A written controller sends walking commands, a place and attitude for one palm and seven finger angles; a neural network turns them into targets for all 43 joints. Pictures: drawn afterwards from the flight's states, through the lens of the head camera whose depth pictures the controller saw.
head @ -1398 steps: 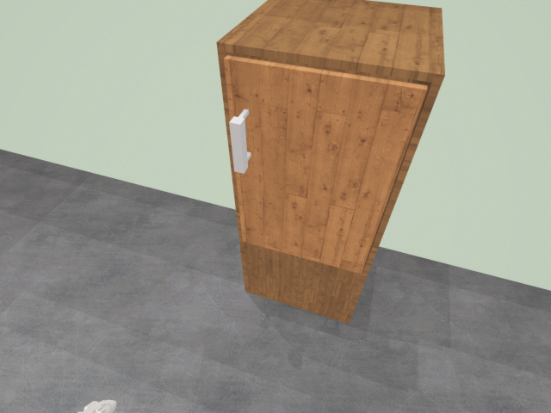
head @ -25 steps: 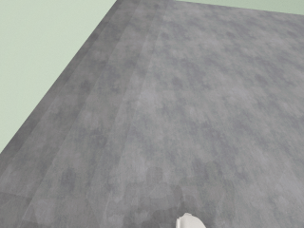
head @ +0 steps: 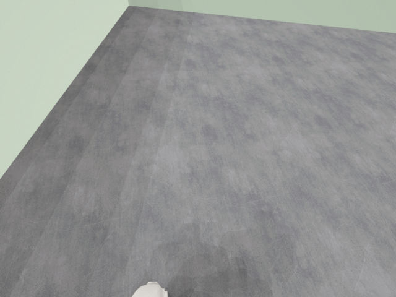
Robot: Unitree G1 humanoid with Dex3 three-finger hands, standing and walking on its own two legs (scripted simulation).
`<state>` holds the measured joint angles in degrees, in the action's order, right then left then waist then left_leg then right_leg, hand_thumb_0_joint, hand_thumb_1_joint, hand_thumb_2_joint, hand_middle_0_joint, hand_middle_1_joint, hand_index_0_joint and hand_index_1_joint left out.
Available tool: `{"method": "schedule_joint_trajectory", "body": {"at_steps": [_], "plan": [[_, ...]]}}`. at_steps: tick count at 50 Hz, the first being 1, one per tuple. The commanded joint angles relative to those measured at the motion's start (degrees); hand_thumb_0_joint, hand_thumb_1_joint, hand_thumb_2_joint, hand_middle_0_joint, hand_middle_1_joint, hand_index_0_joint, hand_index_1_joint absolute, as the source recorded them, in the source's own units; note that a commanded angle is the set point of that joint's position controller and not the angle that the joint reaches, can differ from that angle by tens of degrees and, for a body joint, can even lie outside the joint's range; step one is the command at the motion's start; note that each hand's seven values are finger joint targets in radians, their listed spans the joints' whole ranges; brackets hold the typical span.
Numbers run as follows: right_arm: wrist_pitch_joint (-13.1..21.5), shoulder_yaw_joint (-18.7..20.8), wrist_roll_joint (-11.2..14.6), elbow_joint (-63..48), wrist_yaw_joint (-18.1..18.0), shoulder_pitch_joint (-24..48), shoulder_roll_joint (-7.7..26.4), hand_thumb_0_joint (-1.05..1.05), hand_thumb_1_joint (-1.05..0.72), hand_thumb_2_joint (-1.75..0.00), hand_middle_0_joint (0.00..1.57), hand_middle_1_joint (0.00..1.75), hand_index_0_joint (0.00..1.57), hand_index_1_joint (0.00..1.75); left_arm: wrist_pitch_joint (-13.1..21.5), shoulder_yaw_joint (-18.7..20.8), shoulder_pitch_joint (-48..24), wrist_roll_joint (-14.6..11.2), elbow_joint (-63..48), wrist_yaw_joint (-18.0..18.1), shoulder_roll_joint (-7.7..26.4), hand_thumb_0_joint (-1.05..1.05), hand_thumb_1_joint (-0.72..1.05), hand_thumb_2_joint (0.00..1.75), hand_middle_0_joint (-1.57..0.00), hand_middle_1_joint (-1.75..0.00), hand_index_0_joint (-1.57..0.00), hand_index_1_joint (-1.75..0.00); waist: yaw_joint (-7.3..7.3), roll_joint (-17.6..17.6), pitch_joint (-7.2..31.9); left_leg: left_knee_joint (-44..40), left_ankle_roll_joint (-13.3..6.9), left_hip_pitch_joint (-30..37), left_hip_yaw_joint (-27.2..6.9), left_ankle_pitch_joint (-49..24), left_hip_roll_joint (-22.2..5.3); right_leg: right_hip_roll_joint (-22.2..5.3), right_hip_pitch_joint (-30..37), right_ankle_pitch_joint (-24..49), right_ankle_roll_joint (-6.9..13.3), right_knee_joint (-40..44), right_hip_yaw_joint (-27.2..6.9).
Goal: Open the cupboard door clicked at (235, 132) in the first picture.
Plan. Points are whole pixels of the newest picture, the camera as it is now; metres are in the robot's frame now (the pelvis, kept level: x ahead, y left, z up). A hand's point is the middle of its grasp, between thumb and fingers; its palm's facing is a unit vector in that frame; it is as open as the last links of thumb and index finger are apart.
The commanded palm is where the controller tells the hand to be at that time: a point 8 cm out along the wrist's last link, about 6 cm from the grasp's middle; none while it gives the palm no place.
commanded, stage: walk to a spot facing it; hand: left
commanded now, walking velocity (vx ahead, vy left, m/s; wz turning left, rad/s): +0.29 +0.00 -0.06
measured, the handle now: out of the picture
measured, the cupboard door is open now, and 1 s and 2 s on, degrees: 44 44 44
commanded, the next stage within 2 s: turn to face it in 0.04 s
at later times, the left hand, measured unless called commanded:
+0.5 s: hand (129, 248) +0.25 +0.18 -0.16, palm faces +0.13 -0.97 -0.21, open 7.3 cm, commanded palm none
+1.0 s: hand (102, 258) +0.22 +0.24 -0.16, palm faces +0.43 -0.86 -0.27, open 7.4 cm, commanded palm none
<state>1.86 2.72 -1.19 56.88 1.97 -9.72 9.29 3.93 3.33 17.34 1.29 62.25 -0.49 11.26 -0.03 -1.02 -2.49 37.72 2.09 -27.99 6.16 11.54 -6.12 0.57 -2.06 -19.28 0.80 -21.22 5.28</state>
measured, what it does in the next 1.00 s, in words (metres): walks ahead, turning left: left foot, then right foot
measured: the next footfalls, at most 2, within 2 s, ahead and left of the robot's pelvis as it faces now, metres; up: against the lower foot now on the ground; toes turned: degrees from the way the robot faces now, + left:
left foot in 0.06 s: +0.18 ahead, +0.12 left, +0.00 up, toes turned +8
right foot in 0.42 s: +0.24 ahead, -0.13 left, +0.00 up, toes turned +0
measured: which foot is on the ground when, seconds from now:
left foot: up 0.00-0.04, down 0.06-0.42, up 0.44-0.70, down 0.72-1.00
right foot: down 0.00-0.06, up 0.08-0.40, down 0.42-0.72, up 0.74-1.00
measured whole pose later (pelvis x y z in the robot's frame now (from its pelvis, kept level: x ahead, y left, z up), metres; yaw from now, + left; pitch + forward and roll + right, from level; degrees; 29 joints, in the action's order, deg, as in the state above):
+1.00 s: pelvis +0.22 +0.00 +0.00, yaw +26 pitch +2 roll -1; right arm -2.0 3.3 -1.6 51.7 0.2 -9.0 13.6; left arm -2.6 4.1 7.7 1.0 51.7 0.4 14.3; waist 0.6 0.7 -4.7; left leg 31.0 0.0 -20.0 -1.3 12.6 -0.8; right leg -3.1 -24.2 -25.2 -4.6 -49.7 1.3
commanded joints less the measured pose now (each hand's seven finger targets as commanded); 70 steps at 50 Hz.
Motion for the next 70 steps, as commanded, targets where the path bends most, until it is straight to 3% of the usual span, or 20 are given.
{"method": "schedule_joint_trajectory", "body": {"at_steps": [1,3,4,10,18,21,22,27,34,36,37,42,51,53,54,59,65,68,69,70], "plan": [[2.04,1.53,-0.57,0.93,-1.15,-11.7,7.8,0.0,-0.9,-0.9,0.2,0.3,0.2,0.3,0.64,1.18,0.72,-0.57,-2.46,0.47,6.79,0.0,0.9,0.9,-0.2,-0.3,-0.2,-0.3,5.6,1.87,3.15,-9.76,-2.93,22.8,-0.52,-3.34,1.71,-10.82,-10.69,24.79,4.69,-10.12,-3.62],[1.86,3.32,-1.39,3.3,-2.5,-24.68,16.81,0.0,-0.9,-0.9,0.2,0.3,0.2,0.3,0.47,0.06,3.62,-1.08,-4.62,0.07,3.15,0.0,0.9,0.9,-0.2,-0.3,-0.2,-0.3,8.51,21.41,13.94,-19.74,-13.42,40.48,-32.16,-3.45,-21.16,1.03,-29.64,-13.09,0.52,-44.12,0.4],[1.28,2.97,-1.13,2.73,-2.91,-22.45,16.17,0.0,-0.9,-0.9,0.2,0.3,0.2,0.3,0.38,0.35,-0.56,-0.69,-5.85,0.25,4.35,0.0,0.9,0.9,-0.2,-0.3,-0.2,-0.3,7.97,13.18,10.05,-21.22,-15.45,36.39,-33.2,-3.37,-22.46,-1.61,-33.5,-12.57,1.27,-52.07,-5.51],[2.71,-0.02,-0.31,0.67,-3.48,-8.84,7.33,0.0,-0.9,-0.9,0.2,0.3,0.2,0.3,-2.29,-0.31,0.19,0.02,-4.1,-0.45,0.02,0.0,0.9,0.9,-0.2,-0.3,-0.2,-0.3,-0.7,8.36,0.72,-24.2,-9.93,12.11,-8.86,-17.28,-10.9,-7.29,-24.49,0.47,-2.0,-37.78,-3.85],[-0.62,1.21,0.18,-0.37,-3.14,-4.9,9.43,0.0,-0.9,-0.9,0.2,0.3,0.2,0.3,-2.97,0.7,-1.38,-0.24,-5.52,0.62,3.07,0.0,0.9,0.9,-0.2,-0.3,-0.2,-0.3,-2.0,8.15,2.82,-16.76,-7.66,5.05,-11.8,-4.87,-5.33,-3.09,-7.18,8.09,-3.47,-10.32,0.46],[-1.63,0.87,0.53,-2.28,-2.4,-5.56,4.69,0.0,-0.9,-0.9,0.2,0.3,0.2,0.3,-2.36,2.82,2.47,0.27,-6.13,1.6,13.06,0.0,0.9,0.9,-0.2,-0.3,-0.2,-0.3,-3.85,-15.28,5.09,8.01,-0.14,-5.02,-0.64,20.79,6.35,-27.15,0.61,13.28,5.93,5.66,-21.14],[-2.19,1.45,0.51,-2.9,-2.28,-4.72,5.93,0.0,-0.9,-0.9,0.2,0.3,0.2,0.3,-2.74,2.78,2.13,0.08,-6.97,1.95,13.06,0.0,0.9,0.9,-0.2,-0.3,-0.2,-0.3,-4.31,-12.9,4.84,19.65,-0.46,-4.06,-2.75,25.37,4.82,-30.51,-2.77,14.62,10.0,7.14,-21.83],[-3.34,1.15,0.77,-2.56,-1.39,-3.6,3.96,0.0,-0.9,-0.9,0.2,0.3,0.2,0.3,-2.63,1.76,-4.7,0.17,-8.78,2.43,7.94,0.0,0.9,0.9,-0.2,-0.3,-0.2,-0.3,-0.56,-11.7,3.62,20.76,1.38,-4.16,-2.39,16.96,1.51,-21.57,-2.76,34.94,5.84,0.44,-1.69],[-3.08,1.49,0.05,-4.13,-0.67,-5.96,6.73,0.0,-0.9,-0.9,0.2,0.3,0.2,0.3,-3.47,2.73,-5.55,-0.33,-10.46,1.6,10.61,0.0,0.9,0.9,-0.2,-0.3,-0.2,-0.3,2.1,-4.66,4.67,-7.89,0.3,15.18,2.59,-1.8,4.34,-19.45,-10.9,24.68,0.05,-13.37,6.36],[-2.36,4.39,-0.56,-4.2,-1.54,-13.1,18.12,0.0,-0.9,-0.9,0.2,0.3,0.2,0.3,-4.13,1.32,-7.7,-1.09,-14.41,1.25,5.0,0.0,0.9,0.9,-0.2,-0.3,-0.2,-0.3,6.29,22.4,9.77,-16.33,-12.7,27.31,-30.06,-32.78,-18.23,-7.31,-31.17,-20.08,-7.04,-38.24,6.01],[-2.77,4.44,-0.36,-3.41,-2.13,-15.11,18.99,0.0,-0.9,-0.9,0.2,0.3,0.2,0.3,-4.82,1.04,-11.53,-0.4,-15.98,1.62,6.75,0.0,0.9,0.9,-0.2,-0.3,-0.2,-0.3,7.19,13.96,10.72,-15.62,-15.92,27.29,-30.17,-31.52,-20.34,-7.47,-32.45,-19.81,-5.73,-44.75,-2.65],[-2.02,3.11,-0.32,-7.43,-3.16,-2.29,15.01,0.0,-0.9,-0.9,0.2,0.3,0.2,0.3,-5.39,1.66,-9.51,-0.21,-13.86,1.03,6.22,0.0,0.9,0.9,-0.2,-0.3,-0.2,-0.3,1.35,10.94,5.84,-16.96,-10.76,17.62,-19.75,-17.83,-9.88,-6.55,-30.62,-5.6,-5.81,-44.24,-5.25],[-3.65,4.11,-0.01,-9.89,-2.3,3.53,15.93,0.0,-0.9,-0.9,0.2,0.3,0.2,0.3,-4.89,1.84,-2.37,-0.65,-13.54,1.29,7.36,0.0,0.9,0.9,-0.2,-0.3,-0.2,-0.3,-1.83,8.36,5.72,-13.26,-8.07,5.7,-20.96,-4.23,-4.08,-1.51,-7.64,3.22,-4.43,-9.59,-1.75],[-3.94,3.35,0.8,-12.0,-1.62,4.4,9.11,0.0,-0.9,-0.9,0.2,0.3,0.2,0.3,-3.85,3.61,1.03,0.84,-13.86,2.09,16.1,0.0,0.9,0.9,-0.2,-0.3,-0.2,-0.3,-4.05,-16.25,4.3,8.11,0.07,-9.71,-7.36,18.22,9.48,-23.3,0.14,-1.51,2.99,9.0,-25.53],[-4.01,3.62,0.35,-12.4,-1.3,5.82,11.36,0.0,-0.9,-0.9,0.2,0.3,0.2,0.3,-3.89,3.1,-0.71,0.35,-14.81,2.33,17.18,0.0,0.9,0.9,-0.2,-0.3,-0.2,-0.3,-4.03,-17.21,2.71,22.87,-0.1,-8.33,-8.21,24.12,7.61,-30.02,-7.95,2.57,7.37,9.85,-29.02],[-5.15,2.96,0.37,-9.26,-0.29,2.85,8.84,0.0,-0.9,-0.9,0.2,0.3,0.2,0.3,-3.28,1.08,-7.04,-0.13,-16.19,2.36,9.43,0.0,0.9,0.9,-0.2,-0.3,-0.2,-0.3,0.9,-13.19,3.13,29.11,2.03,-6.02,-5.59,13.09,4.34,-17.68,-5.77,28.75,4.74,1.16,-5.8],[-4.03,1.39,0.86,-10.4,-0.14,7.56,6.47,0.0,-0.9,-0.9,0.2,0.3,0.2,0.3,-3.26,2.63,-0.27,0.35,-13.71,2.39,12.98,0.0,0.9,0.9,-0.2,-0.3,-0.2,-0.3,-3.07,-10.42,6.4,4.75,1.56,1.02,0.42,14.4,5.43,-20.86,3.5,42.85,5.26,-6.09,-2.24],[-3.52,1.76,0.62,-9.37,-0.39,2.56,8.36,0.0,-0.9,-0.9,0.2,0.3,0.2,0.3,-3.44,3.02,-1.92,-0.25,-13.53,1.84,13.37,0.0,0.9,0.9,-0.2,-0.3,-0.2,-0.3,-0.14,-9.89,7.25,-8.27,0.22,12.26,1.34,3.79,6.6,-19.65,-2.19,39.07,1.56,-12.87,1.89],[-3.15,2.59,0.34,-8.2,-0.53,-1.97,11.25,0.0,-0.9,-0.9,0.2,0.3,0.2,0.3,-3.63,2.88,-2.99,-0.65,-14.26,1.68,12.42,0.0,0.9,0.9,-0.2,-0.3,-0.2,-0.3,2.57,-3.56,9.46,-13.04,-1.26,22.02,-2.17,-6.72,3.46,-18.75,-9.23,31.37,-1.06,-20.52,4.08],[-2.63,4.29,-0.19,-7.62,-1.03,-6.43,18.23,0.0,-0.9,-0.9,0.2,0.3,0.2,0.3,-4.01,2.2,-3.89,-1.08,-16.36,1.22,8.25,0.0,0.9,0.9,-0.2,-0.3,-0.2,-0.3,4.97,14.93,11.89,-14.54,-8.99,32.39,-24.14,-27.64,-12.81,-10.14,-26.33,-2.72,-5.88,-34.09,5.83]]}}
